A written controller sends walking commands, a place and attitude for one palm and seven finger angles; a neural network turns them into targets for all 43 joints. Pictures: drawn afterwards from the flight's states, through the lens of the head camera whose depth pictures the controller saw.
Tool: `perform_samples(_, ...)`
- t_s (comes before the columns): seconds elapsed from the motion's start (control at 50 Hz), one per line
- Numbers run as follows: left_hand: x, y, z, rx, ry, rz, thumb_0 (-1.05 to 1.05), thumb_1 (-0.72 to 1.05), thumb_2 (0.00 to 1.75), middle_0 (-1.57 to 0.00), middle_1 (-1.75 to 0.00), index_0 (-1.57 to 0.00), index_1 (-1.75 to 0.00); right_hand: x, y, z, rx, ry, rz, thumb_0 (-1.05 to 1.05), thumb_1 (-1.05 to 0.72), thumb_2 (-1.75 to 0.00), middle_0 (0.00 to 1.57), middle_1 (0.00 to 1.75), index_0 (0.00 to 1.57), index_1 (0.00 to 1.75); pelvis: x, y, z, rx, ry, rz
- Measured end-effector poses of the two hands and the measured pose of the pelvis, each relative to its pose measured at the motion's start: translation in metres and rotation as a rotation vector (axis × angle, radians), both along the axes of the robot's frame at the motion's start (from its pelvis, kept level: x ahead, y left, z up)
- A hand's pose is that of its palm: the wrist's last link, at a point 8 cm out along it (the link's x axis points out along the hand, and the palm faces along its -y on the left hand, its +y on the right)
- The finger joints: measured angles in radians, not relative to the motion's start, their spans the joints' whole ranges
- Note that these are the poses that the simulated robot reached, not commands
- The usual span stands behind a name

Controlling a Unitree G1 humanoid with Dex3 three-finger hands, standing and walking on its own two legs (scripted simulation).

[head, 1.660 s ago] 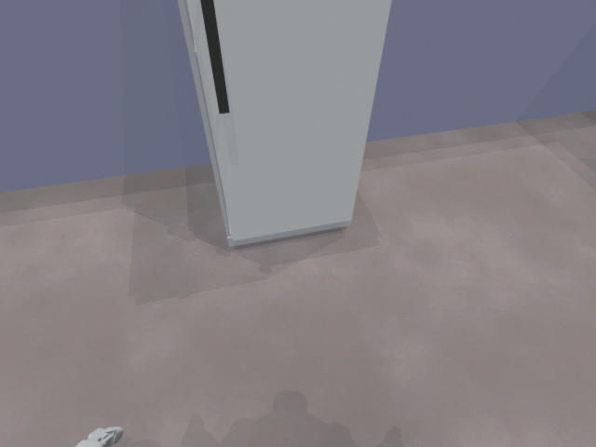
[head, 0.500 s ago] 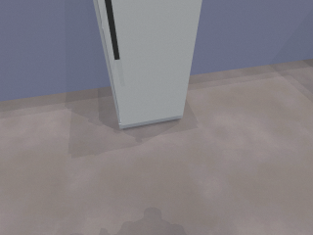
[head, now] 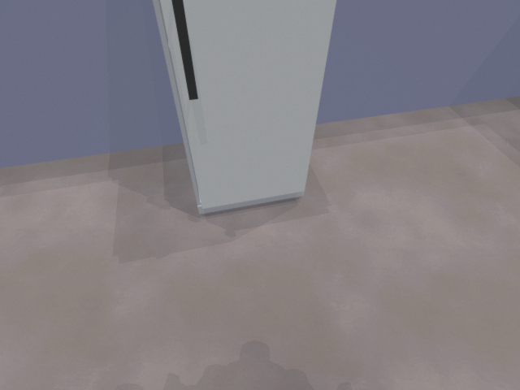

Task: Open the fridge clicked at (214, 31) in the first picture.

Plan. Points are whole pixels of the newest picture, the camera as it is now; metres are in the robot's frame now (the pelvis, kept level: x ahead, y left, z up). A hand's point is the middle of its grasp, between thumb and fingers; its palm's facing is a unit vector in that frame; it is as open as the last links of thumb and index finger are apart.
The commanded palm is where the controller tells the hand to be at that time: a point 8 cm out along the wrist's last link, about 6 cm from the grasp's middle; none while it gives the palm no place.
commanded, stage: walk to a spot facing it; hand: left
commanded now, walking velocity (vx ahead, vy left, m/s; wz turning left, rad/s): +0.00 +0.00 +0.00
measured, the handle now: (184, 46) +0.97 +0.28 +0.09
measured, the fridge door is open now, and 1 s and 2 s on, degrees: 0 0 0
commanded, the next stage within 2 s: turn to face it in 0.72 s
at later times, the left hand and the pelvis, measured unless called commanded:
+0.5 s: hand out of the picture +0.13 +0.16 -0.18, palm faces -0.18 -0.96 -0.20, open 7.4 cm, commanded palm none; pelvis +0.08 -0.03 -0.02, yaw -11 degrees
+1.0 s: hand (203, 324) +0.29 +0.14 -0.21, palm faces -0.18 -0.97 -0.15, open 7.4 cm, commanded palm none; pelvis +0.26 -0.03 -0.03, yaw -15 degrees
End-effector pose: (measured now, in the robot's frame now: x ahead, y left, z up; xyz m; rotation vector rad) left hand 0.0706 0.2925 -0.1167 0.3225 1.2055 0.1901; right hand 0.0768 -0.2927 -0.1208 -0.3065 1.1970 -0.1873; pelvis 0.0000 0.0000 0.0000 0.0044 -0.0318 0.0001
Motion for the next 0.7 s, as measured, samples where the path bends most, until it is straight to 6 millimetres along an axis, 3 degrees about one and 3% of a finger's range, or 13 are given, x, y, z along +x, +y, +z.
perform_samples(0.2,-0.002,-0.008,-0.007,-0.017,0.026,0.007,0.0,0.9,0.9,-0.2,-0.3,-0.2,-0.3,-0.003,0.006,-0.005,0.011,0.009,-0.019,0.01,-0.91,-0.9,0.2,0.3,0.2,0.3,0.007,0.0,-0.002,-0.003,0.002,-0.026)
perform_samples(0.36,-0.01,-0.035,-0.033,-0.108,0.164,-0.015,0.0,0.91,0.9,-0.2,-0.3,-0.2,-0.3,-0.036,0.028,-0.025,0.072,0.062,-0.144,0.01,-0.91,-0.9,0.2,0.3,0.2,0.3,0.037,-0.001,-0.014,0.007,0.026,-0.114)
perform_samples(0.42,0.008,-0.052,-0.033,-0.122,0.205,-0.054,0.0,0.91,0.9,-0.2,-0.3,-0.2,-0.3,-0.058,0.031,-0.03,0.097,0.103,-0.224,0.01,-0.91,-0.9,0.21,0.3,0.2,0.3,0.052,-0.009,-0.014,0.017,0.027,-0.157)
perform_samples(0.54,0.087,-0.092,-0.041,-0.127,0.096,-0.138,0.0,0.91,0.9,-0.2,-0.3,-0.2,-0.3,-0.09,0.022,-0.05,0.142,0.269,-0.324,0.01,-0.91,-0.9,0.21,0.3,0.2,0.3,0.087,-0.037,-0.03,0.006,0.018,-0.204)
perform_samples(0.6,0.11,-0.105,-0.041,-0.124,0.039,-0.123,0.0,0.91,0.9,-0.2,-0.3,-0.2,-0.3,-0.072,0.012,-0.049,0.145,0.289,-0.332,0.01,-0.91,-0.9,0.2,0.3,0.2,0.3,0.103,-0.047,-0.029,-0.008,0.004,-0.207)
perform_samples(0.7,0.127,-0.12,-0.031,-0.131,0.094,-0.149,0.0,0.91,0.9,-0.2,-0.3,-0.2,-0.3,0.012,-0.007,-0.03,0.127,0.108,-0.335,0.02,-0.91,-0.9,0.2,0.3,0.2,0.3,0.134,-0.055,-0.012,-0.002,0.013,-0.252)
